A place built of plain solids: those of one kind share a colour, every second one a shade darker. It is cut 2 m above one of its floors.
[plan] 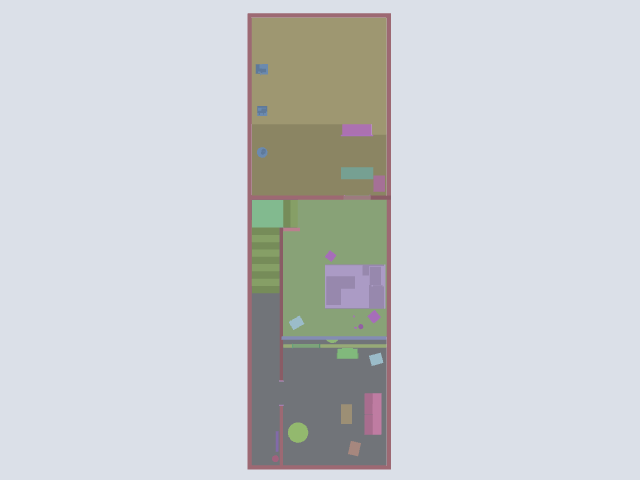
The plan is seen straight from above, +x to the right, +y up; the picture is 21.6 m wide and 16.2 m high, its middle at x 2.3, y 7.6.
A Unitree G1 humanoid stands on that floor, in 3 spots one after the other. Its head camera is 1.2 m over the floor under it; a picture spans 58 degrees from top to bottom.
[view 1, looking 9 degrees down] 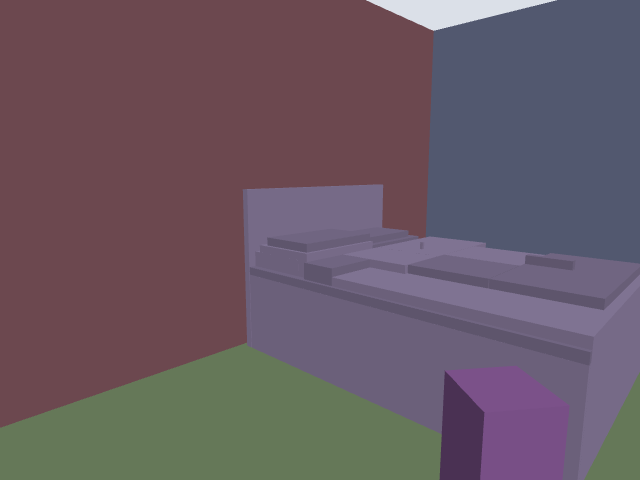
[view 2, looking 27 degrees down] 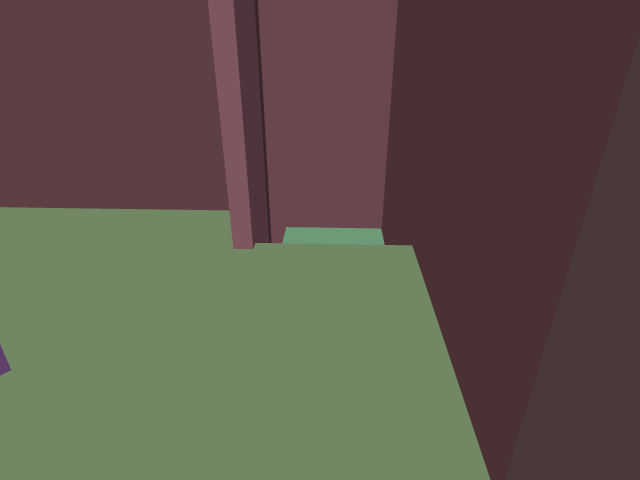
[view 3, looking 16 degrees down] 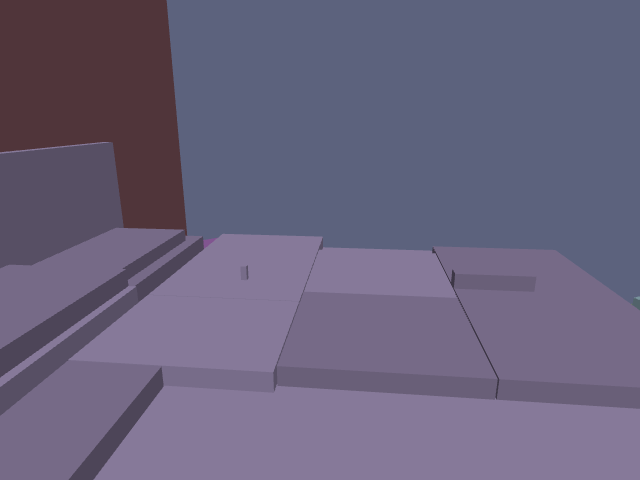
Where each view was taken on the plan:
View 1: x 2.15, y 8.49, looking -46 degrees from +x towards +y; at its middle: bedstead_upper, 2.75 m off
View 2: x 3.85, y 8.49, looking -178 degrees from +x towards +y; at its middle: quarter_landing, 4.02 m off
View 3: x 3.30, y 7.20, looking -84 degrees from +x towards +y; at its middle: bedstead_upper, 1.93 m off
